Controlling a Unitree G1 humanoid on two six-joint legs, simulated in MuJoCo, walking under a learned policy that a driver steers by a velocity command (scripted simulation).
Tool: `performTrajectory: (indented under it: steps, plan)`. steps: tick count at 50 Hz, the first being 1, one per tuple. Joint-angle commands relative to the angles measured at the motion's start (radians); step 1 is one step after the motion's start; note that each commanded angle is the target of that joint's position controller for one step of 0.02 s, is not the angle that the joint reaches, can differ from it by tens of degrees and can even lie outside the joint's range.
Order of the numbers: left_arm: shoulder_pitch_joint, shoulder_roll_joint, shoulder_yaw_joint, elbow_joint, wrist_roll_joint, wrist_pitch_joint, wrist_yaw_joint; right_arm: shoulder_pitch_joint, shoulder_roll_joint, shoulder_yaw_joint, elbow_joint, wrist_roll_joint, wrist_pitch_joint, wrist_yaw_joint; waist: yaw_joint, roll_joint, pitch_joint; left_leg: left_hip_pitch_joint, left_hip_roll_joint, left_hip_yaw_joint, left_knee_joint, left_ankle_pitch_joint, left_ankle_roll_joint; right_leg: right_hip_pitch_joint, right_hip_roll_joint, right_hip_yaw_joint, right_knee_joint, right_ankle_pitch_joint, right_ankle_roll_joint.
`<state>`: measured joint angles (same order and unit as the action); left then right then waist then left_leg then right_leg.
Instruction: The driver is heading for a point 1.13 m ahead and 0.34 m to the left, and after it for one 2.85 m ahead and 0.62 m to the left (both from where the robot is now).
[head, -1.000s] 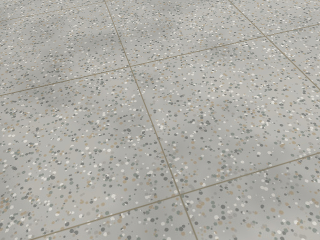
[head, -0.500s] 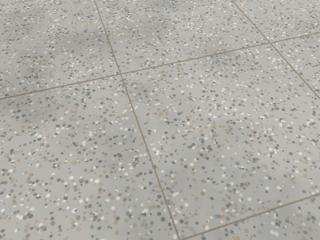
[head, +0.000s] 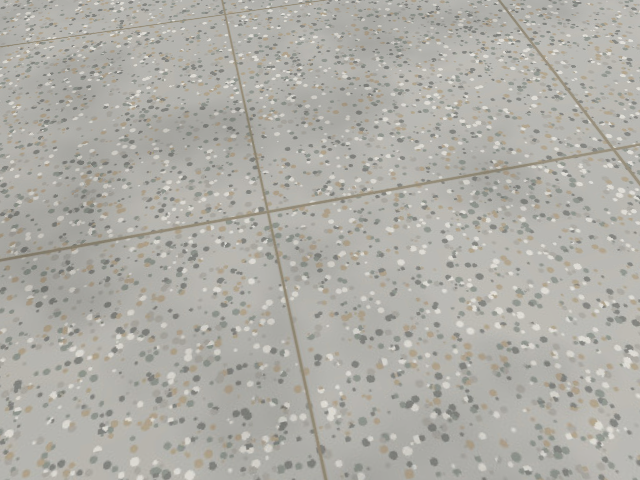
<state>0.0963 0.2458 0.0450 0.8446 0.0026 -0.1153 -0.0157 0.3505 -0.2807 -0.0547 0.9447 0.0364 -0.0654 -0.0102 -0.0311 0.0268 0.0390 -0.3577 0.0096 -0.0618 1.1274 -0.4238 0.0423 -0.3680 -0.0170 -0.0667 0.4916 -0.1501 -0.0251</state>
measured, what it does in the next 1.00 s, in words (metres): walks ahead, turning left: left foot, then right foot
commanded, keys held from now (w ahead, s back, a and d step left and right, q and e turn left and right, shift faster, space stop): w+q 0.74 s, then w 0.26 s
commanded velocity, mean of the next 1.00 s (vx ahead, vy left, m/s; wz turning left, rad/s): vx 0.50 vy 0.00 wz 0.50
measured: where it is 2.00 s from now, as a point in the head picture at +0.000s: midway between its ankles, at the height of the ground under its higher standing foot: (167, 284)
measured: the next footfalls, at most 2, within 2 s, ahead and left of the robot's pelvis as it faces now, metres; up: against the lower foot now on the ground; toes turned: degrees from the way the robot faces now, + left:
left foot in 0.42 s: +0.36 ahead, +0.17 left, +0.00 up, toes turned +18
right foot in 0.92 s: +0.70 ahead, +0.11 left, +0.00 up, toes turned +31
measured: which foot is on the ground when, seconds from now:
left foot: up 0.00-0.40, down 0.42-0.94, up 0.96-1.00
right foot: down 0.00-0.42, up 0.44-0.90, down 0.92-1.00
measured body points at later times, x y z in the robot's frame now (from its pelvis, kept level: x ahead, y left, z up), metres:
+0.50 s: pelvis +0.26 +0.07 -0.02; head +0.30 +0.10 +0.43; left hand +0.24 +0.37 -0.15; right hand +0.50 -0.14 -0.11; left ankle +0.32 +0.16 -0.73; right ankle +0.13 -0.11 -0.64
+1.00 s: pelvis +0.55 +0.14 -0.01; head +0.57 +0.15 +0.44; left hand +0.58 +0.45 -0.09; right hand +0.73 -0.09 -0.13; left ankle +0.35 +0.17 -0.66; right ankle +0.67 +0.09 -0.73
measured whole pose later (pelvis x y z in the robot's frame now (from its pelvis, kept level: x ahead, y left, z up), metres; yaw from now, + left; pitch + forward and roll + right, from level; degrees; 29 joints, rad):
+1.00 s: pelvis +0.55 +0.14 -0.01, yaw +31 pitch +2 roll -1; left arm 0.10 0.27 0.05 0.75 0.00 -0.13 -0.03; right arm 0.36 -0.28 -0.06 0.79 0.03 -0.05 -0.01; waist -0.04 0.02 0.01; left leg -0.26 -0.08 -0.16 1.05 -0.48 0.04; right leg -0.41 0.05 -0.02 0.53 -0.16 -0.04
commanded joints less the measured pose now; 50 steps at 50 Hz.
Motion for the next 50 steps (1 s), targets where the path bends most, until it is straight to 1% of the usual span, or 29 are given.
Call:
performTrajectory:
  steps: [1,3,5,9,13,16,18,19,20,21,22,23,24,25,26,27,28,31,33,36,39,42,44,45,46,47,48,49,50]
  plan:
    - [0.068,0.094,0.024,-0.007,0.011,-0.007,0.003,-0.002,-0.071,-0.032,-0.079,0.0,0.003,-0.003,0.036,-0.147,-0.067,-0.263,0.128,-0.049,0.059,0.129,0.002,0.263,-0.265,0.268,-0.307,-0.015,-0.125]
    - [0.059,0.102,0.03,0.004,0.012,-0.014,0.005,-0.01,-0.036,-0.03,-0.095,0.001,0.026,0.001,0.019,-0.133,-0.038,-0.258,0.14,-0.035,0.039,0.168,-0.007,0.21,-0.254,0.173,-0.348,0.06,-0.14]
    - [0.073,0.122,0.039,0.017,0.013,-0.017,0.013,-0.049,-0.036,-0.034,-0.123,-0.006,0.038,0.002,0.016,-0.105,-0.015,-0.307,0.146,-0.042,-0.015,0.235,-0.017,0.211,-0.256,0.106,-0.367,0.124,-0.153]
    - [0.1,0.156,0.05,0.029,0.013,-0.006,0.029,-0.152,-0.028,-0.029,-0.169,-0.013,0.031,0.022,0.04,-0.079,0.012,-0.329,0.136,-0.014,-0.242,0.412,-0.026,0.254,-0.24,-0.015,-0.382,0.181,-0.144]
    - [0.161,0.19,0.062,0.042,-0.002,0.013,0.037,-0.297,-0.015,-0.015,-0.229,-0.016,0.026,0.049,0.092,-0.055,0.053,-0.338,0.119,0.06,-0.403,0.447,-0.01,0.343,-0.264,-0.087,-0.37,0.202,-0.135]
    - [0.193,0.209,0.071,0.053,-0.018,0.036,0.037,-0.35,-0.028,-0.017,-0.273,-0.014,0.029,0.066,0.095,-0.065,0.064,-0.346,0.097,0.097,-0.462,0.357,0.021,0.447,-0.293,-0.119,-0.306,0.301,-0.116]
    - [0.174,0.236,0.079,0.044,-0.025,0.05,0.039,-0.319,-0.058,-0.031,-0.286,-0.013,0.033,0.071,0.055,-0.097,0.019,-0.245,0.041,0.151,-0.474,0.261,0.058,0.478,-0.295,-0.151,-0.192,0.593,-0.093]
    - [0.164,0.249,0.083,0.039,-0.029,0.058,0.041,-0.252,-0.084,-0.046,-0.277,-0.011,0.036,0.07,0.011,-0.113,-0.03,-0.144,-0.002,0.181,-0.475,0.216,0.08,0.476,-0.287,-0.165,-0.078,0.751,-0.082]
    - [0.144,0.252,0.083,0.032,-0.034,0.066,0.042,-0.115,-0.124,-0.072,-0.245,-0.007,0.037,0.066,-0.07,-0.101,-0.101,0.043,-0.053,0.203,-0.531,0.246,0.113,0.429,-0.257,-0.191,0.111,0.813,-0.058]
    - [0.153,0.23,0.073,0.021,-0.022,0.065,0.044,0.06,-0.2,-0.111,-0.196,-0.005,0.043,0.047,-0.147,-0.044,-0.192,0.344,-0.047,0.12,-0.57,0.28,0.156,0.236,-0.217,-0.198,0.383,0.634,-0.011]
    - [0.219,0.081,0.03,-0.033,0.021,0.045,0.035,0.072,-0.322,-0.134,-0.186,0.002,0.044,0.031,-0.05,0.232,-0.238,0.656,0.211,-0.386,-0.635,0.188,0.304,-0.211,-0.046,-0.167,0.747,-0.246,0.055]
    - [0.173,0.106,0.021,-0.063,-0.011,-0.003,0.022,0.082,-0.291,-0.113,-0.233,-0.014,0.025,0.038,-0.067,0.175,-0.408,0.767,0.336,-0.801,-0.821,0.033,0.415,-0.374,0.054,0.103,0.922,-0.471,0.056]
    - [0.058,0.167,0.037,-0.094,-0.052,-0.03,0.012,0.061,-0.216,-0.091,-0.224,-0.024,0.008,0.044,-0.098,0.09,-0.294,0.722,0.317,-0.684,-0.859,0.099,0.353,-0.482,0.0,0.153,0.927,-0.383,0.029]
    - [0.042,0.16,0.032,-0.099,-0.05,-0.044,0.013,0.014,-0.179,-0.081,-0.226,-0.019,-0.002,0.043,-0.066,0.045,-0.203,0.595,0.276,-0.542,-0.845,0.179,0.315,-0.474,-0.045,0.149,0.85,-0.295,0.006]
    - [0.051,0.162,0.036,-0.082,-0.023,-0.046,0.021,-0.067,-0.143,-0.07,-0.241,-0.018,-0.006,0.042,-0.016,-0.017,-0.144,0.444,0.233,-0.435,-0.844,0.28,0.28,-0.4,-0.084,0.152,0.758,-0.232,0.008]
    - [0.07,0.179,0.047,-0.074,-0.007,-0.035,0.024,-0.121,-0.111,-0.058,-0.26,-0.025,-0.008,0.039,0.021,-0.007,-0.12,0.336,0.201,-0.362,-0.86,0.376,0.263,-0.318,-0.108,0.159,0.691,-0.194,0.012]
    - [0.084,0.18,0.051,-0.074,-0.003,-0.02,0.021,-0.138,-0.108,-0.055,-0.27,-0.032,-0.008,0.035,0.041,0.004,-0.11,0.273,0.187,-0.34,-0.882,0.42,0.261,-0.268,-0.113,0.159,0.654,-0.173,0.021]
    - [0.049,0.136,0.043,-0.097,0.014,0.007,0.023,-0.106,-0.146,-0.064,-0.263,-0.022,-0.013,0.016,0.047,-0.012,-0.075,0.176,0.156,-0.256,-0.914,0.526,0.265,-0.248,-0.097,0.129,0.506,-0.092,0.066]
    - [-0.029,0.116,0.034,-0.125,0.014,0.011,0.024,-0.074,-0.161,-0.069,-0.255,-0.019,-0.009,0.002,0.022,0.001,-0.047,0.15,0.122,-0.213,-0.917,0.51,0.239,-0.258,-0.073,0.121,0.355,0.039,0.086]
    - [-0.129,0.093,0.023,-0.157,0.005,0.004,0.012,-0.036,-0.16,-0.068,-0.247,-0.015,0.0,-0.006,-0.021,0.042,-0.028,0.111,0.077,-0.18,-0.903,0.407,0.189,-0.186,-0.023,0.111,0.135,0.222,0.086]
    - [-0.181,0.105,0.021,-0.181,-0.008,-0.005,-0.003,0.013,-0.151,-0.065,-0.224,-0.013,0.004,-0.006,-0.049,0.062,-0.024,0.151,0.105,-0.215,-0.873,0.351,0.173,-0.15,-0.007,0.115,0.048,0.279,0.072]
    - [-0.186,0.131,0.028,-0.191,-0.005,-0.019,-0.017,0.045,-0.136,-0.059,-0.203,-0.017,0.009,-0.011,-0.049,0.076,-0.021,0.267,0.156,-0.274,-0.799,0.38,0.163,-0.159,-0.007,0.122,-0.003,0.197,0.036]
    - [-0.128,0.151,0.037,-0.182,-0.005,-0.027,-0.018,0.037,-0.144,-0.061,-0.199,-0.021,0.017,-0.012,-0.014,0.107,-0.029,0.312,0.169,-0.294,-0.739,0.504,0.148,-0.096,0.007,0.096,-0.029,0.108,0.0]
    - [-0.038,0.173,0.05,-0.157,0.0,-0.031,-0.013,0.022,-0.131,-0.055,-0.205,-0.021,0.019,-0.01,0.033,0.104,-0.075,0.313,0.129,-0.269,-0.646,0.642,0.128,0.028,0.024,0.074,-0.065,0.113,-0.03]
    - [0.1,0.212,0.064,-0.136,0.014,-0.035,-0.009,0.006,-0.099,-0.039,-0.221,-0.03,0.017,-0.006,0.099,0.071,-0.198,0.233,0.079,-0.224,-0.446,0.642,0.097,0.26,-0.066,0.153,-0.021,0.147,-0.09]
    - [0.251,0.293,0.087,-0.113,0.026,-0.03,-0.006,0.107,-0.049,-0.022,-0.231,-0.024,0.008,-0.007,0.103,-0.127,-0.361,-0.073,-0.049,-0.122,-0.097,0.376,0.021,0.637,-0.271,0.485,-0.013,0.081,-0.23]
    - [0.317,0.264,0.085,-0.066,-0.002,-0.018,-0.018,0.164,-0.05,-0.014,-0.222,-0.006,-0.002,-0.007,0.1,-0.338,-0.395,-0.312,-0.11,-0.106,0.121,-0.147,-0.013,0.75,-0.387,0.83,-0.164,-0.156,-0.308]
    - [0.272,0.188,0.062,-0.077,-0.024,-0.013,-0.018,0.075,-0.135,-0.032,-0.228,0.006,-0.007,-0.004,0.119,-0.203,-0.242,-0.42,-0.051,-0.147,0.2,-0.112,-0.006,0.651,-0.362,0.782,-0.201,-0.326,-0.265]
    - [0.207,0.155,0.05,-0.092,-0.015,-0.003,-0.014,-0.028,-0.144,-0.032,-0.251,0.001,-0.008,-0.002,0.113,-0.118,-0.134,-0.429,-0.004,-0.103,0.194,-0.029,-0.001,0.515,-0.321,0.637,-0.216,-0.302,-0.227]
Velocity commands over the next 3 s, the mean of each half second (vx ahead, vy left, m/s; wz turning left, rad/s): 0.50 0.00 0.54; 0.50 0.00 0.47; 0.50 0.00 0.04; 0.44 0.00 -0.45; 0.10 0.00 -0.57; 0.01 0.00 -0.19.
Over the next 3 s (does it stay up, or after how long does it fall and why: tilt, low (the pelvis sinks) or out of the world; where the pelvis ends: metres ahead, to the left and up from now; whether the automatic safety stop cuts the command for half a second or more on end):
stays up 1.12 0.43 0.00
